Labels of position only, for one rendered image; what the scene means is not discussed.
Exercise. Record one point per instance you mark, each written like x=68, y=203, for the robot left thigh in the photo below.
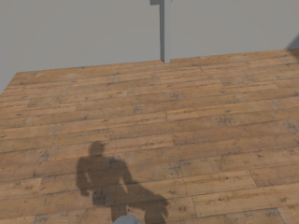
x=127, y=219

